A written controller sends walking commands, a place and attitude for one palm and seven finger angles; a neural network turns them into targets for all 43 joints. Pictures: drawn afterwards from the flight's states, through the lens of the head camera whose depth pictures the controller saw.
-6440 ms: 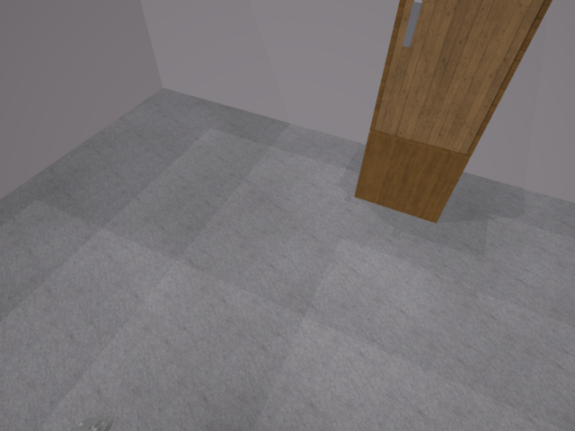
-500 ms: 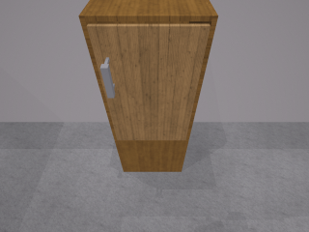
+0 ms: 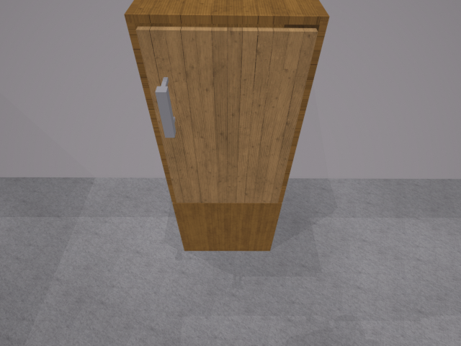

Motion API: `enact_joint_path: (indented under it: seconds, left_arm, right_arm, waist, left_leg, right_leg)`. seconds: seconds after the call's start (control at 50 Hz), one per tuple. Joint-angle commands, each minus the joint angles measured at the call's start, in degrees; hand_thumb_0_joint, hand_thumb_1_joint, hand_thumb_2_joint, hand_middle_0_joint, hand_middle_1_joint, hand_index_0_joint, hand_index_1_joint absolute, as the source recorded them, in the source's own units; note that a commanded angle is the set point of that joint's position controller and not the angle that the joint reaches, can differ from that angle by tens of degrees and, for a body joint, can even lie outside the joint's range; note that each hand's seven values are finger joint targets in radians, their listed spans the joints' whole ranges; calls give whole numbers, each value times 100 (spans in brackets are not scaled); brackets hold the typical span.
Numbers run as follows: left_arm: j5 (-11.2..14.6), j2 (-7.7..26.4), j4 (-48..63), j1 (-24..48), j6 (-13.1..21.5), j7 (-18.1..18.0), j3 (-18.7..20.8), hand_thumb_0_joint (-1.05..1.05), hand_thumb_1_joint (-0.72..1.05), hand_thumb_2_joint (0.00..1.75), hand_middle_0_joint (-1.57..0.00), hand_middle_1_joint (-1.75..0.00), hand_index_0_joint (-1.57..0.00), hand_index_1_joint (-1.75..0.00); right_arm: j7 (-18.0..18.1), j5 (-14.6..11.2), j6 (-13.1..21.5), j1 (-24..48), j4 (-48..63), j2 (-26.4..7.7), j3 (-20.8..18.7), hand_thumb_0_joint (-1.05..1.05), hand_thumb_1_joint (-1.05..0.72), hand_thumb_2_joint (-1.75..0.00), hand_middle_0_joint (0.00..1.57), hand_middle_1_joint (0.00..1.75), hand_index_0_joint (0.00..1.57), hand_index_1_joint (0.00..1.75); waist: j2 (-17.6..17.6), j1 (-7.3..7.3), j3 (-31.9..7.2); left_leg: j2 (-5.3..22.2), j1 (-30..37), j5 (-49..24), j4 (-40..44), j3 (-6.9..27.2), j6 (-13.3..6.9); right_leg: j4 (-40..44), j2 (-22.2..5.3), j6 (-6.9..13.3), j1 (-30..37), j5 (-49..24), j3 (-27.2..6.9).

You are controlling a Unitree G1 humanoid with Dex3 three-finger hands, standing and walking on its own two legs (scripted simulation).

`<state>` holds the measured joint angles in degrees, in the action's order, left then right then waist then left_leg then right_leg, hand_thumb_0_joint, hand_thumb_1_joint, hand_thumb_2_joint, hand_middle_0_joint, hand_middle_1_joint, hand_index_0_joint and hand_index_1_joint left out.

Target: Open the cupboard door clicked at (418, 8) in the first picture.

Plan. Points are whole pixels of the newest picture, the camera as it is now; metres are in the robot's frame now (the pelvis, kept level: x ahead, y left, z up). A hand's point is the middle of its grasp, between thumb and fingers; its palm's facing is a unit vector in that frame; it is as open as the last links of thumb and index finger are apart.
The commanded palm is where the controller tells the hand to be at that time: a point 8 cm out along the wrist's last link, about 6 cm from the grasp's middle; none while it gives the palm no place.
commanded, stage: look again from close up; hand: left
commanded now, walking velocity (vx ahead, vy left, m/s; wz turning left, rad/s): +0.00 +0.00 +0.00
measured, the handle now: (167, 107) +0.60 +0.18 +0.08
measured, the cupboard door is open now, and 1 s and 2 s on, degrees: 0 0 0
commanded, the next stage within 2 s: shuffle to correct the standing spot in 0.30 s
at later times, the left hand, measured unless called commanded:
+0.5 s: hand out of the picture -0.03 +0.20 -0.17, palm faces +0.02 -0.98 -0.19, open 7.4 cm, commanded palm none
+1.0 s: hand out of the picture +0.02 +0.14 -0.19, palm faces +0.02 -0.99 -0.11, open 7.4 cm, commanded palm none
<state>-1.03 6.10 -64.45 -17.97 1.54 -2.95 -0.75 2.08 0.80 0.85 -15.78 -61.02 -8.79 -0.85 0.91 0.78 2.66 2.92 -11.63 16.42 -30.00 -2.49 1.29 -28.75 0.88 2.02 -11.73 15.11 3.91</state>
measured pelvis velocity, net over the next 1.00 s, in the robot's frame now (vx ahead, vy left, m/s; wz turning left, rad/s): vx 0.05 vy -0.01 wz -0.01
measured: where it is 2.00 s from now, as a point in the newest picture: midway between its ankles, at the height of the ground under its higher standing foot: outside the picture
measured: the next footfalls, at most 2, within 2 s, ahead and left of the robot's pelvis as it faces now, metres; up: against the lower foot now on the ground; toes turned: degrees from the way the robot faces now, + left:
right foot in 1.10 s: +0.15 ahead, -0.16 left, +0.00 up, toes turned -6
left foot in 1.38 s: +0.09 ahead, +0.07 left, +0.00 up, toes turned +7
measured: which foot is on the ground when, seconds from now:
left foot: down 0.00-1.00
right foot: down 0.00-0.90, up 0.92-1.00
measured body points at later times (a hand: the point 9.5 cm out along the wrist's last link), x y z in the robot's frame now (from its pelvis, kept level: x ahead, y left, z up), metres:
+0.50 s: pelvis -0.02 +0.03 +0.00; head -0.02 +0.03 +0.45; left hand -0.03 +0.25 -0.16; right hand -0.02 -0.19 -0.16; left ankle +0.00 +0.13 -0.74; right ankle +0.01 -0.10 -0.74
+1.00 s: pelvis +0.05 -0.01 +0.00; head +0.07 +0.01 +0.45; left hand +0.02 +0.20 -0.17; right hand +0.05 -0.23 -0.15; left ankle +0.02 +0.11 -0.74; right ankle +0.03 -0.11 -0.69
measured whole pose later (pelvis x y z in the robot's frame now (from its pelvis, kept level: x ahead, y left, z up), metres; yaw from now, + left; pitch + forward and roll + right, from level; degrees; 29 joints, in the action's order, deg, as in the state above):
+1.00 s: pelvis +0.05 -0.01 +0.00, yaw -1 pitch +0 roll +0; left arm -2.1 7.6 -62.3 -21.0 -1.4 0.0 1.9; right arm 2.6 2.2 3.6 -18.2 -60.8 -6.4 -0.7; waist -2.7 0.5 0.9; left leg 3.5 -11.5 20.1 -31.7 -6.9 -0.1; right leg -53.4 -0.9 1.6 -23.0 26.6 4.5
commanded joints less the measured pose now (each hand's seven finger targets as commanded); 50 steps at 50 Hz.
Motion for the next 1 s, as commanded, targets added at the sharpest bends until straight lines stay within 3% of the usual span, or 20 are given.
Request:
enact_joint_path:
  seconds: [0.0, 0.04, 0.1, 0.38, 0.44, 0.48, 0.54, 0.62, 0.66, 0.72, 0.74, 0.78, 0.82, 0.84, 0.86, 0.88, 0.9, 0.92, 0.94, 0.98]
  left_arm:
    - [7, 705, 337, -222, -8, 41, 137, 0, 90, 90, -20, -30, -20, -30]
    - [-9, 726, 378, -216, -41, 59, 135, 0, 90, 90, -20, -30, -20, -30]
    - [-11, 724, 455, -287, -73, 90, 143, 0, 90, 90, -20, -30, -20, -30]
    - [-3, 755, 501, -379, -47, 109, 132, 0, 90, 90, -20, -30, -20, -30]
    - [-36, 692, 448, -483, -72, 139, 146, 0, 90, 90, -20, -30, -20, -30]
    - [-72, 634, 478, -548, -112, 174, 165, 0, 90, 90, -20, -30, -20, -30]
    - [-100, 587, 494, -675, -105, 224, 208, 0, 90, 90, -20, -30, -20, -30]
    - [-84, 603, 499, -871, -65, 258, 263, 0, 90, 90, -20, -30, -20, -30]
    - [-78, 641, 491, -959, -41, 255, 291, 0, 90, 90, -20, -30, -20, -30]
    - [-53, 829, 359, -1247, -3, 212, 380, 0, 90, 90, -20, -30, -20, -30]
    - [-49, 885, 332, -1324, 2, 185, 399, 0, 90, 90, -20, -30, -20, -30]
    - [-79, 827, 351, -1238, -4, 159, 406, 0, 90, 90, -20, -30, -20, -30]
    - [-49, 760, 382, -934, -41, 178, 372, 0, 90, 90, -20, -30, -20, -30]
    - [-38, 563, 431, -853, -58, 206, 330, 0, 90, 90, -20, -30, -20, -30]
    - [-49, 364, 542, -773, -58, 251, 300, 0, 90, 90, -20, -30, -20, -30]
    - [-110, 469, 770, -214, -69, 256, 310, 0, 90, 90, -20, -30, -20, -30]
    - [-131, 554, 875, 45, -84, 271, 368, 0, 90, 90, -20, -30, -20, -30]
    - [-104, 446, 892, 101, -72, 300, 368, 0, 90, 90, -20, -30, -20, -30]
    - [-74, 360, 882, 68, -66, 324, 343, 0, 90, 90, -20, -30, -20, -30]
    - [-29, 130, 801, -91, -100, 316, 300, 0, 90, 90, -20, -30, -20, -30]
  right_arm:
    - [-26, 10, 44, -357, 265, -378, -4, 0, -90, -90, 20, 30, 20, 30]
    - [-50, 28, 31, -402, 302, -430, -22, 0, -90, -90, 20, 30, 20, 30]
    - [-48, 54, 56, -413, 367, -563, -34, 0, -90, -90, 20, 30, 20, 30]
    - [-65, 17, 96, -483, 226, -595, -14, 0, -90, -90, 20, 30, 20, 30]
    - [-62, 47, 57, -575, 137, -623, -30, 0, -90, -90, 20, 30, 20, 30]
    - [-55, 66, 24, -527, 155, -712, -89, 0, -90, -90, 20, 30, 20, 30]
    - [-36, 71, 30, -517, 192, -731, -139, 0, -90, -90, 20, 30, 20, 30]
    - [-22, 72, 80, -509, 245, -631, -157, 0, -90, -90, 20, 30, 20, 30]
    - [-15, 60, 107, -520, 255, -527, -141, 0, -90, -90, 20, 30, 20, 30]
    - [-20, 59, 160, -485, 276, -220, -69, 0, -90, -90, 20, 30, 20, 30]
    - [-19, 59, 157, -435, 303, -169, -59, 0, -90, -90, 20, 30, 20, 30]
    - [-32, 49, 180, -233, 334, -116, -43, 0, -90, -90, 20, 30, 20, 30]
    - [-32, 38, 220, -636, 130, -76, -24, 0, -90, -90, 20, 30, 20, 30]
    - [-12, 52, 256, -1060, -80, -276, -69, 0, -90, -90, 20, 30, 20, 30]
    - [49, 106, 256, -1509, -220, -802, -201, 0, -90, -90, 20, 30, 20, 30]
    - [104, 146, 228, -1781, -304, -968, -261, 0, -90, -90, 20, 30, 20, 30]
    - [129, 130, 223, -1725, -298, -861, -212, 0, -90, -90, 20, 30, 20, 30]
    - [124, 126, 238, -1381, -195, -730, -168, 0, -90, -90, 20, 30, 20, 30]
    - [127, 130, 261, -1104, -102, -664, -136, 0, -90, -90, 20, 30, 20, 30]
    - [130, 136, 255, -664, 46, -695, -117, 0, -90, -90, 20, 30, 20, 30]
  waist:
    - [-7, -34, 426]
    - [19, -29, 525]
    - [150, -68, 421]
    - [-107, -97, 216]
    - [-22, -74, 133]
    - [191, -91, 387]
    - [198, -112, 507]
    - [43, -132, 477]
    - [-312, -147, 420]
    - [-1136, -183, 157]
    - [-1255, -198, 146]
    - [-871, -184, 264]
    - [-547, 75, 100]
    - [81, 215, 38]
    - [1159, 334, -81]
    - [1558, 524, 305]
    - [1025, 434, 610]
    - [683, 264, 679]
    - [599, 143, 585]
    - [860, -8, 201]
  left_leg:
    - [294, -446, -345, 706, 435, -256]
    - [277, -650, 259, 932, 541, -297]
    - [305, -860, 741, 1194, 745, -355]
    - [293, -749, 452, 1263, 713, -369]
    - [430, -694, 1350, 1385, 835, -440]
    - [580, -908, 1917, 1557, 996, -534]
    - [679, -956, 1916, 1495, 1078, -644]
    - [539, -989, 1523, 1020, 793, -605]
    - [380, -1028, 1113, 566, 535, -547]
    - [-152, -1418, 606, -812, -316, -348]
    - [-157, -1558, 760, -1157, -397, -331]
    - [-60, -1534, 1010, -1133, -362, -334]
    - [-32, -368, 288, 31, -388, -349]
    - [418, 431, -345, 543, 186, -500]
    - [1569, 1184, -925, 1008, 1737, -999]
    - [2272, 1252, -1524, 1484, 2435, -1445]
    - [2346, 902, -2053, 1448, 2277, -1614]
    - [2166, 611, -2674, 1331, 1812, -1560]
    - [1941, 522, -3311, 1221, 1363, -1437]
    - [1421, 221, -4031, 920, 455, -1109]
  right_leg:
    - [643, -630, 56, -391, 19, -686]
    - [692, -588, 38, -476, 550, -668]
    - [519, -528, 17, -322, 400, -583]
    - [568, -637, -25, -147, -8, -579]
    - [361, -508, -17, -258, 734, -406]
    - [150, -396, -11, -450, 922, -271]
    - [32, -332, 44, -533, 819, -282]
    - [231, -466, 154, -511, 850, -584]
    - [433, -592, 246, -419, 813, -878]
    - [972, -1192, 609, 148, 466, -1688]
    - [1117, -1417, 795, 264, 260, -1914]
    - [1010, -1509, 1000, 181, -419, -1784]
    - [419, -1100, 740, -407, -587, -1129]
    - [-295, -620, 441, -994, -358, -584]
    - [-1471, -157, 85, -2016, 406, 7]
    - [-2657, -88, 8, -2787, 1692, 68]
    - [-3187, -381, 18, -3026, 1582, -309]
    - [-3150, -549, -27, -2848, 1325, -391]
    - [-2776, -576, -74, -2541, 1255, -301]
    - [-1621, -474, -141, -1435, 840, -21]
